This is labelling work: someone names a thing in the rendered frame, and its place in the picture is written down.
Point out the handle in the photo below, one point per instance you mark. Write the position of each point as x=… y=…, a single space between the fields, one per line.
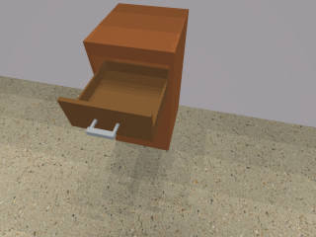
x=101 y=132

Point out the cabinet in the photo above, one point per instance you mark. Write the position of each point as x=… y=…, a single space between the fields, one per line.
x=144 y=35

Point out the drawer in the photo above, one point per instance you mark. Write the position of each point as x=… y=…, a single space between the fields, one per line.
x=132 y=95

